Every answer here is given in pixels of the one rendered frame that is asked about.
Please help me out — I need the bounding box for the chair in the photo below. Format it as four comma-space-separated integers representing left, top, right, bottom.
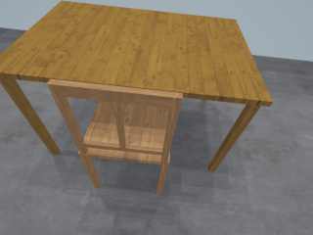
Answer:
47, 78, 183, 195

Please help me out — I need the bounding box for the table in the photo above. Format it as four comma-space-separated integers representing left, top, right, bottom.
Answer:
0, 0, 273, 172

